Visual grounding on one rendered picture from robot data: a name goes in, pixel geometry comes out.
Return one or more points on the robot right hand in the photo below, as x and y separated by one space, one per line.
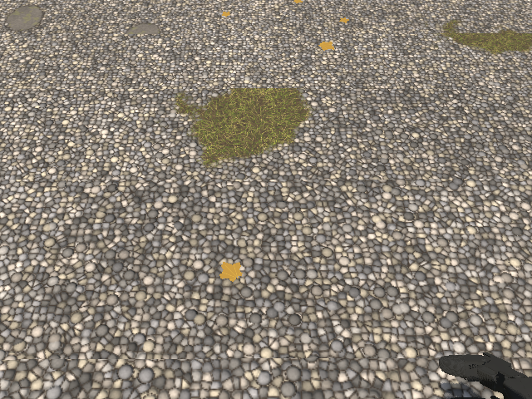
491 371

